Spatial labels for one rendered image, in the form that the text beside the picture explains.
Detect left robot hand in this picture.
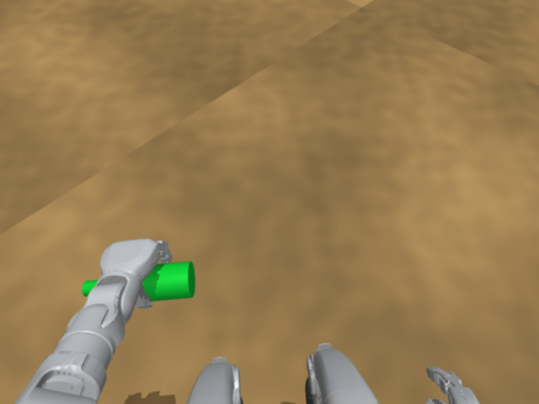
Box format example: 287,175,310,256
99,238,172,308

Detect right robot hand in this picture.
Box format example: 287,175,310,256
426,366,479,404

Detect left robot arm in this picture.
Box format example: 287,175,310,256
14,271,141,404

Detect bottle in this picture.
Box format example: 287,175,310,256
82,261,195,301

